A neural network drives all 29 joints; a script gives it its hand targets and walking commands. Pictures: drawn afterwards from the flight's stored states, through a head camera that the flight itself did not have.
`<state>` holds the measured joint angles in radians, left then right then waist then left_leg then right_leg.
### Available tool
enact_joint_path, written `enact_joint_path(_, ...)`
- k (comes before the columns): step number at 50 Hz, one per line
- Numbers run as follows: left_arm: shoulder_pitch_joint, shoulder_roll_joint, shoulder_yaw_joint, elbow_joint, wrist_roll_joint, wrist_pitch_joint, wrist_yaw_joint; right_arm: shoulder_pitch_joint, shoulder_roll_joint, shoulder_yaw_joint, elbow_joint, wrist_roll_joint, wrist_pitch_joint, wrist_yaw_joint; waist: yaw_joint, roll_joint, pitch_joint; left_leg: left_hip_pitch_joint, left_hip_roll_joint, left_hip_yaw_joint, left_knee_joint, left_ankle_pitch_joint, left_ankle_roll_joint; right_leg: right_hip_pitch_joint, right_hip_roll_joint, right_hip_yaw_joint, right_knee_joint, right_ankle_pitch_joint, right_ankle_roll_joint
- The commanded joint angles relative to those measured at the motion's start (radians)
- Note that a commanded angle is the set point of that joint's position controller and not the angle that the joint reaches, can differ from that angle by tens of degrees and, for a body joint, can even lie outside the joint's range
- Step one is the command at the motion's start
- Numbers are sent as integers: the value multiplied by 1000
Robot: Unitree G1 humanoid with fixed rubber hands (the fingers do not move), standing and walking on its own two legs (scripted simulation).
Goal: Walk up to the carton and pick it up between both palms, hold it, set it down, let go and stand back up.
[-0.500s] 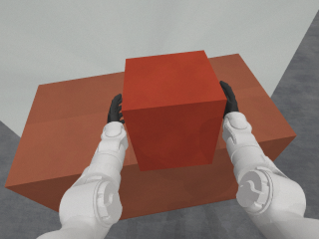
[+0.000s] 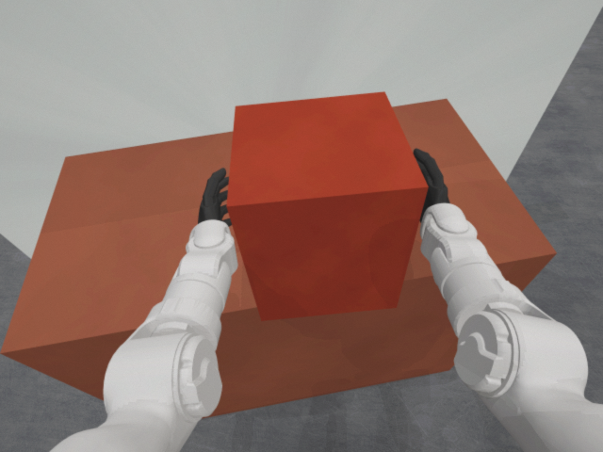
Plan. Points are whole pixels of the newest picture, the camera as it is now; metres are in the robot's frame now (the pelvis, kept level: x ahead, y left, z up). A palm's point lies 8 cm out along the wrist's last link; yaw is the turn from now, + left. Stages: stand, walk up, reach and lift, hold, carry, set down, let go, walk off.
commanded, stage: set down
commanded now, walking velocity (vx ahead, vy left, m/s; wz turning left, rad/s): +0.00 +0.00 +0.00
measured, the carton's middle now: (320, 212) +0.46 +0.01 +0.05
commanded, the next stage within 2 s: none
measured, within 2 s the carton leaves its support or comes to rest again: rests again in 0.02 s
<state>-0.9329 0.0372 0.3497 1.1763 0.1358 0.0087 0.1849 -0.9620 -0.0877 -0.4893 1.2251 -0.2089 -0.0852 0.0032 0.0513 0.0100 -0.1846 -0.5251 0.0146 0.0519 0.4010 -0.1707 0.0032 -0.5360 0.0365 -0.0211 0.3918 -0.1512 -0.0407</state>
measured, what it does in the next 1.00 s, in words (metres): stands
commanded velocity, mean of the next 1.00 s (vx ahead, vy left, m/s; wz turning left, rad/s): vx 0.00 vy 0.00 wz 0.00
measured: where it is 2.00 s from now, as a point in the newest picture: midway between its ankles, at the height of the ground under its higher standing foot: outside the picture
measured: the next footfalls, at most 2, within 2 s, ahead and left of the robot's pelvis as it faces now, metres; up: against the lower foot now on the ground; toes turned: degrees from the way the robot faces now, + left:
none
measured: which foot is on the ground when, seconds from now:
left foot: down 0.00-1.00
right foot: down 0.00-1.00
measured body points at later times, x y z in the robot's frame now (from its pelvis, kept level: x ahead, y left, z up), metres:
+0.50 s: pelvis -0.02 -0.01 +0.00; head +0.03 -0.01 +0.44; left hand +0.45 +0.19 +0.12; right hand +0.47 -0.17 +0.13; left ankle +0.00 +0.12 -0.74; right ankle +0.00 -0.09 -0.74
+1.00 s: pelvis -0.01 -0.02 +0.00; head +0.04 -0.03 +0.45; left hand +0.44 +0.20 +0.12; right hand +0.46 -0.18 +0.12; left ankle +0.00 +0.12 -0.74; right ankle +0.00 -0.09 -0.74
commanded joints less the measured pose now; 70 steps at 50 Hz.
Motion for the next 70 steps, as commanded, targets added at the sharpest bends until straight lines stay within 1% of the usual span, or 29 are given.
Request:
enact_joint_path(1,-735,156,-156,-285,-138,-44,29,-639,-147,204,-211,179,25,-30,-6,-14,-847,152,-1,39,64,412,-70,512,-13,1,109,600,70)
enact_joint_path(4,-722,221,-198,-285,-208,-8,36,-674,-227,295,-280,293,70,-69,-7,-21,-922,147,-3,24,95,461,-76,532,-8,4,135,686,72)
enact_joint_path(5,-713,237,-208,-277,-224,7,35,-686,-246,319,-295,322,85,-79,-1,-21,-929,151,-1,15,101,472,-77,529,-5,5,137,691,70)
enact_joint_path(6,-706,245,-215,-274,-238,23,32,-689,-262,340,-307,351,98,-87,-4,-21,-922,170,2,8,110,492,-80,513,-2,2,134,693,71)
enact_joint_path(9,-693,272,-230,-293,-274,66,18,-684,-300,379,-315,409,127,-105,-11,-34,-896,227,8,-6,120,527,-88,470,5,-4,116,678,67)
enact_joint_path(12,-685,285,-243,-285,-291,103,1,-682,-321,393,-291,441,149,-108,-15,-27,-832,282,14,-17,112,519,-95,399,13,-10,80,601,57)
enact_joint_path(16,-707,317,-255,-253,-315,124,-19,-687,-340,390,-241,455,172,-103,-23,-29,-737,278,16,-21,78,403,-86,349,8,-12,37,462,48)
enact_joint_path(17,-716,321,-258,-246,-321,121,-21,-692,-335,390,-236,463,176,-101,-20,-29,-718,268,15,-20,71,376,-80,346,4,-10,31,435,49)
enact_joint_path(22,-772,356,-283,-195,-355,84,-30,-713,-307,386,-217,469,192,-89,-15,-13,-677,185,11,-23,28,204,-48,345,-17,1,13,290,47)
enact_joint_path(24,-782,369,-289,-187,-363,70,-30,-718,-295,383,-229,468,197,-87,-12,-2,-693,167,9,-26,23,176,-40,353,-24,7,15,267,45)
enact_joint_path(26,-801,387,-287,-202,-371,56,-31,-726,-289,374,-265,460,198,-91,-11,-1,-741,145,4,-26,25,172,-33,388,-31,13,24,291,47)
enact_joint_path(30,-811,423,-272,-238,-374,51,-37,-729,-290,370,-335,450,199,-109,-16,3,-809,112,-8,-24,26,189,-29,475,-39,23,55,382,55)
enact_joint_path(35,-758,454,-238,-301,-365,75,-54,-685,-299,381,-421,452,200,-141,-27,-7,-846,102,-22,-18,26,253,-30,591,-44,40,85,536,71)
enact_joint_path(37,-722,462,-228,-329,-356,91,-66,-658,-302,385,-457,451,198,-156,-37,-16,-846,107,-26,-16,23,281,-33,637,-43,40,93,599,78)
enact_joint_path(41,-646,467,-220,-380,-356,123,-90,-608,-302,419,-511,476,202,-178,-47,-27,-806,151,-29,-19,8,317,-37,675,-40,44,86,659,86)
enact_joint_path(45,-587,465,-218,-438,-364,155,-105,-559,-298,445,-551,504,218,-187,-50,-19,-735,204,-26,-24,-7,337,-41,659,-33,43,64,636,87)
enact_joint_path(46,-575,461,-222,-453,-363,162,-108,-546,-297,449,-569,510,220,-187,-47,-9,-727,224,-25,-24,-6,339,-42,652,-34,43,56,617,88)
enact_joint_path(48,-560,459,-227,-480,-367,174,-112,-531,-294,462,-573,529,229,-182,-44,-2,-690,265,-21,-28,-7,351,-44,616,-26,36,41,575,82)
enact_joint_path(51,-536,462,-228,-547,-373,187,-111,-498,-301,469,-608,544,234,-175,-45,12,-680,314,-17,-32,3,386,-48,583,-20,30,31,558,78)
enact_joint_path(54,-502,460,-231,-574,-370,208,-115,-469,-311,478,-622,562,243,-169,-46,31,-649,362,-14,-35,8,404,-49,555,-19,26,16,535,74)
enact_joint_path(57,-463,462,-224,-614,-356,227,-117,-424,-316,486,-630,573,250,-161,-45,26,-610,397,-10,-37,7,405,-47,533,-19,25,3,513,76)
enact_joint_path(59,-434,457,-219,-629,-355,238,-122,-405,-312,500,-647,582,254,-159,-42,9,-586,396,-11,-38,0,403,-41,549,-22,27,0,531,81)
enact_joint_path(61,-390,461,-204,-655,-341,243,-126,-367,-310,501,-673,584,252,-158,-39,16,-580,393,-15,-37,-5,408,-40,573,-24,30,3,560,84)
enact_joint_path(62,-369,461,-195,-671,-332,245,-128,-352,-313,503,-689,586,251,-157,-36,9,-575,395,-16,-37,-8,405,-37,583,-24,31,1,569,84)
enact_joint_path(65,-319,456,-187,-702,-322,256,-136,-301,-314,503,-722,583,250,-158,-44,-5,-546,406,-18,-33,-14,408,-34,594,-23,31,-2,587,87)
enact_joint_path(70,-219,430,-180,-786,-307,269,-147,-198,-310,493,-804,570,241,-158,-52,7,-501,446,-19,-28,-19,404,-37,576,-21,29,-18,560,85)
